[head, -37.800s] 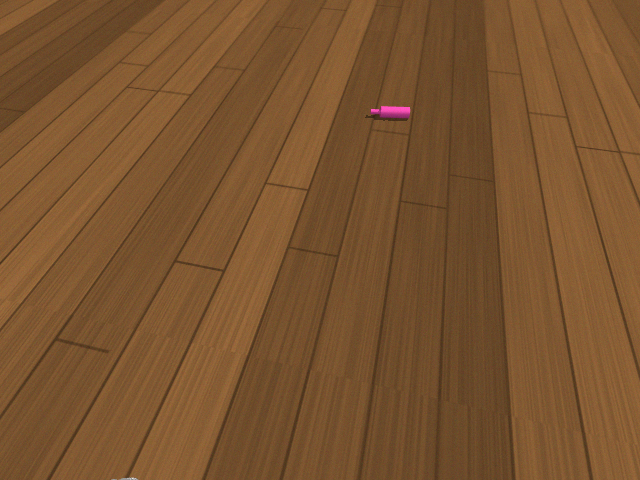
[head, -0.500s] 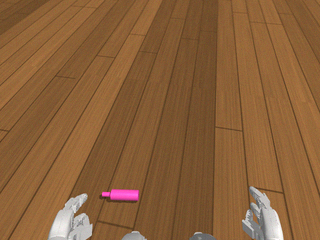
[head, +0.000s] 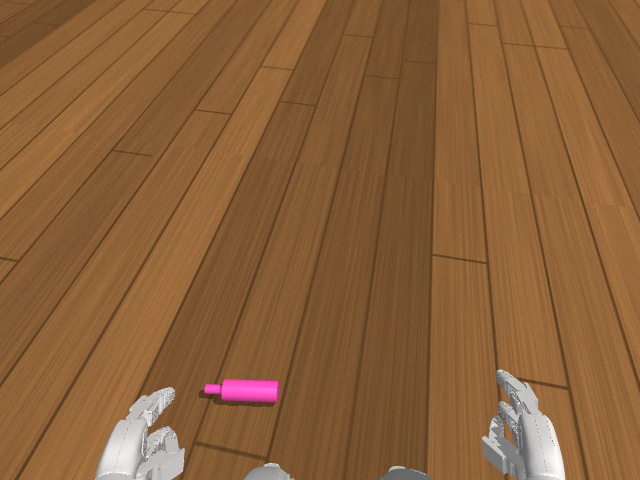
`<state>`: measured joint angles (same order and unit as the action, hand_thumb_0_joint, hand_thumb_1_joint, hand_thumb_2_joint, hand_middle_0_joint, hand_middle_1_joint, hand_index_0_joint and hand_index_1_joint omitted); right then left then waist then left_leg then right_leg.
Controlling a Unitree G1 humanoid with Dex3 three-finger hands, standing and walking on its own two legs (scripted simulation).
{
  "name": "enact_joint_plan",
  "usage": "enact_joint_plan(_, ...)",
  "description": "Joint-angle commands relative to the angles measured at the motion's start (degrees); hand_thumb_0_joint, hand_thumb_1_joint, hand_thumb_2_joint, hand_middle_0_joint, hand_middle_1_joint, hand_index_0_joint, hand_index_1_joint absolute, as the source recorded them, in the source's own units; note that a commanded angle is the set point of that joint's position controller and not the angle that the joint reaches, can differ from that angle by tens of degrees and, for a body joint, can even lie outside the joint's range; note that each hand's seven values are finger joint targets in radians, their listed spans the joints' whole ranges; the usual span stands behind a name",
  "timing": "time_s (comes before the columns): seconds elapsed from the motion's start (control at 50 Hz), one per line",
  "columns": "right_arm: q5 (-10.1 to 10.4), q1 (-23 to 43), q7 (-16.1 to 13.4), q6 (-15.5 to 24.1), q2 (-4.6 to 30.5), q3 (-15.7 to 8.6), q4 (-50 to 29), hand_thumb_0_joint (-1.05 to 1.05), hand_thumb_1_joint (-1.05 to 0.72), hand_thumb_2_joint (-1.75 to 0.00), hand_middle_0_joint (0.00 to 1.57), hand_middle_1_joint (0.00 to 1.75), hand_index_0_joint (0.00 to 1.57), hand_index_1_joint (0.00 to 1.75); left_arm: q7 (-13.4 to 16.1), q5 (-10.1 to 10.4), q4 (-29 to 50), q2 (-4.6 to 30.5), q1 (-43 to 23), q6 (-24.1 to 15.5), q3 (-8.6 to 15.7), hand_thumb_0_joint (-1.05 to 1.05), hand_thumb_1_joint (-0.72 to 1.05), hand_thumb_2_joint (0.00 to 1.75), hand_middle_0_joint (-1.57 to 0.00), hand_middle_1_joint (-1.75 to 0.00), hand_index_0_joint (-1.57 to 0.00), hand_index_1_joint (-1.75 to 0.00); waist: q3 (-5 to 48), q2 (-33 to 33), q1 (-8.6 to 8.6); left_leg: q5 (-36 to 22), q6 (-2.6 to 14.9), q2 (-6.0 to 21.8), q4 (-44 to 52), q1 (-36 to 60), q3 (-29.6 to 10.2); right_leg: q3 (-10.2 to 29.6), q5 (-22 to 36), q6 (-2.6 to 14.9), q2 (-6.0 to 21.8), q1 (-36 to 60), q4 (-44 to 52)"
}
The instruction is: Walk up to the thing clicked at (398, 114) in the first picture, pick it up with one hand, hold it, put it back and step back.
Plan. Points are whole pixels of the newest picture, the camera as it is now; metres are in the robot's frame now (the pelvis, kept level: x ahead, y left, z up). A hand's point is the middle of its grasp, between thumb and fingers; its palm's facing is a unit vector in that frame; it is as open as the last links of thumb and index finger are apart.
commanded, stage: home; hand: left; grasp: from above
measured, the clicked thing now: (241, 390) +0.45 +0.23 -0.68
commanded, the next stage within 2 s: stand in 0.64 s
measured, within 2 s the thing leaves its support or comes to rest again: neither
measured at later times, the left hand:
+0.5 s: hand (181, 457) +0.16 +0.18 -0.05, palm faces +0.05 -0.98 -0.21, open 7.4 cm
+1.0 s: hand out of the picture +0.12 +0.23 -0.10, palm faces +0.02 -0.93 -0.36, open 7.4 cm
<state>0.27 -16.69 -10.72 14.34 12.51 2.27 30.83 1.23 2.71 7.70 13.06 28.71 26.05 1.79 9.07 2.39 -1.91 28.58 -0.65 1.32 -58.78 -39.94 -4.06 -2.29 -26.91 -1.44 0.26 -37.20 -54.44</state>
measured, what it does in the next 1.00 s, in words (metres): stands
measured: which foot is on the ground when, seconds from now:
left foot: down 0.00-1.00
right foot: down 0.00-1.00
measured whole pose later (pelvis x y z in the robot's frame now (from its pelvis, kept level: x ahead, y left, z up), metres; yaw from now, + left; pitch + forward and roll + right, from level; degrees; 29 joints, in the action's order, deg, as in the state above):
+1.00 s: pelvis -0.01 +0.00 +0.03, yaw +0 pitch +0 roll +1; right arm -3.2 -11.2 -1.0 2.1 16.7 -1.8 47.4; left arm 2.0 -3.1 -37.0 17.3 13.3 4.0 2.4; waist -1.7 -1.0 1.3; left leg 22.8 -0.2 -0.8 -46.2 -23.8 -1.3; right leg 0.3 -23.5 -1.4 2.6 -23.9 -47.0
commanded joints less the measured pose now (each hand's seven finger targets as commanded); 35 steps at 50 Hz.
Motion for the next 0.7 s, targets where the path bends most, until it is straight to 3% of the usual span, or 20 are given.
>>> enact_joint_plan(0.0,-0.05,3.88,-0.52,3.16,7.04,-3.48,-8.83,0.00,-0.90,-0.90,0.20,0.30,0.20,0.30,0.22,-0.16,11.19,5.80,-1.21,-2.88,3.36,0.00,0.90,0.90,-0.20,-0.30,-0.20,-0.30,5.01,0.43,-0.51,-12.69,1.13,-1.16,9.97,5.22,1.30,-1.65,10.70,1.30,-1.44,3.08,8.41)
enact_joint_plan(0.12,-0.05,4.15,-0.44,2.99,7.17,-3.59,-8.94,0.00,-0.90,-0.90,0.20,0.30,0.20,0.30,0.30,-0.09,11.37,5.78,-0.73,-3.01,3.33,0.00,0.90,0.90,-0.20,-0.30,-0.20,-0.30,5.21,0.54,-0.20,-14.31,0.90,-0.89,10.11,5.58,0.87,-2.02,11.65,1.40,-1.59,3.21,7.81)
enact_joint_plan(0.26,0.05,4.06,-0.20,2.70,7.36,-3.66,-9.09,0.00,-0.90,-0.90,0.20,0.30,0.20,0.30,0.20,0.09,11.14,5.77,-0.42,-2.92,3.55,0.00,0.90,0.90,-0.20,-0.30,-0.20,-0.30,4.39,1.72,-0.13,-11.61,0.77,-0.66,10.91,5.34,0.59,-1.87,9.47,1.44,-1.57,2.26,7.75)
enact_joint_plan(0.32,0.04,3.98,-0.11,2.64,7.07,-3.53,-9.53,0.00,-0.90,-0.90,0.20,0.30,0.20,0.30,0.15,0.08,13.13,5.44,-1.25,-2.99,2.81,0.00,0.90,0.90,-0.20,-0.30,-0.20,-0.30,5.89,2.04,-0.08,-15.14,0.56,-0.60,10.43,6.02,0.12,-2.01,12.05,1.62,-1.56,2.87,7.02)
enact_joint_plan(0.34,-0.04,3.32,-0.25,2.53,7.39,-3.91,-8.98,0.00,-0.90,-0.90,0.20,0.30,0.20,0.30,0.33,0.14,10.44,5.70,0.39,-2.78,3.80,0.00,0.90,0.90,-0.20,-0.30,-0.20,-0.30,6.19,0.36,-0.46,-15.69,0.81,-0.77,9.65,5.89,0.82,-1.90,12.63,1.48,-1.61,3.44,7.22)
enact_joint_plan(0.36,0.03,4.11,-0.15,2.55,6.98,-3.57,-9.44,0.00,-0.90,-0.90,0.20,0.30,0.20,0.30,0.15,0.22,12.25,5.30,-1.25,-3.11,2.74,0.00,0.90,0.90,-0.20,-0.30,-0.20,-0.30,5.16,0.58,-0.32,-15.44,0.89,-0.86,9.63,5.51,0.90,-2.00,12.70,1.40,-1.63,3.17,7.57)
enact_joint_plan(0.38,-0.01,3.58,-0.19,2.48,7.21,-3.70,-9.31,0.00,-0.90,-0.90,0.20,0.30,0.20,0.30,0.31,0.26,10.35,5.94,-0.12,-2.89,4.00,0.00,0.90,0.90,-0.20,-0.30,-0.20,-0.30,5.30,0.33,-0.48,-13.92,1.09,-1.07,9.42,5.19,1.32,-1.63,11.73,1.27,-1.53,3.03,7.97)
enact_joint_plan(0.42,0.02,3.80,-0.19,2.52,7.04,-3.61,-9.63,0.00,-0.90,-0.90,0.20,0.30,0.20,0.30,0.17,0.27,12.02,5.45,-1.93,-3.12,3.06,0.00,0.90,0.90,-0.20,-0.30,-0.20,-0.30,5.20,0.41,-0.71,-13.18,1.18,-1.21,9.28,4.99,1.53,-1.43,11.41,1.23,-1.34,2.93,8.39)
enact_joint_plan(0.44,-0.03,3.72,-0.30,2.42,7.17,-3.73,-9.10,0.00,-0.90,-0.90,0.20,0.30,0.20,0.30,0.29,0.09,10.17,6.11,-0.62,-2.97,4.10,0.00,0.90,0.90,-0.20,-0.30,-0.20,-0.30,5.28,-0.62,-0.66,-12.73,1.26,-1.19,9.28,5.03,1.53,-1.42,11.03,1.15,-1.32,3.24,8.50)
enact_joint_plan(0.56,0.06,4.18,-0.31,2.63,7.11,-3.61,-9.41,0.00,-0.90,-0.90,0.20,0.30,0.20,0.30,0.26,0.07,11.12,6.21,-1.24,-2.98,3.56,0.00,0.90,0.90,-0.20,-0.30,-0.20,-0.30,3.15,1.15,-0.28,-10.21,1.15,-1.16,10.15,4.18,1.49,-1.58,8.69,1.23,-1.31,1.96,8.66)
enact_joint_plan(0.68,0.13,3.91,-0.32,2.39,7.22,-3.76,-9.70,0.00,-0.90,-0.90,0.20,0.30,0.20,0.30,0.34,0.15,10.92,6.12,-0.08,-2.98,3.60,0.00,0.90,0.90,-0.20,-0.30,-0.20,-0.30,4.64,-0.45,-0.39,-12.29,1.22,-1.12,9.44,4.50,1.55,-1.56,10.46,1.25,-1.39,2.66,8.35)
